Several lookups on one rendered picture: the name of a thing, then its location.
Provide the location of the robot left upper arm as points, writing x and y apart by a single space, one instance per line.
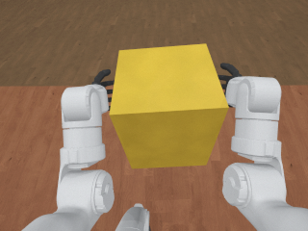
83 196

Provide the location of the left robot shin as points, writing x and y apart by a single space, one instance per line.
138 205

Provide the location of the robot right forearm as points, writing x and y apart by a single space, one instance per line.
257 108

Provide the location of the robot right upper arm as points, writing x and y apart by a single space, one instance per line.
259 193

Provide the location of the robot left hand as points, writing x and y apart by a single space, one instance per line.
99 77

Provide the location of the carton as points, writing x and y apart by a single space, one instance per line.
167 105

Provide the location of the robot left thigh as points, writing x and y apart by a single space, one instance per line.
135 219

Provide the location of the robot right hand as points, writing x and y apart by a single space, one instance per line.
233 71

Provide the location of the robot left forearm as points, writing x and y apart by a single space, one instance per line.
82 109

